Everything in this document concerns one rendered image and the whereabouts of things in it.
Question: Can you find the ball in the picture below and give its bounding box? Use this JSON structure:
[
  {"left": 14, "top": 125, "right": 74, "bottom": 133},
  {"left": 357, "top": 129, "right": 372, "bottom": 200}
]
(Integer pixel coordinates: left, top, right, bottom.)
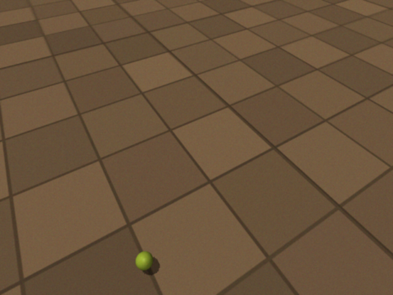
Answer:
[{"left": 136, "top": 251, "right": 153, "bottom": 270}]

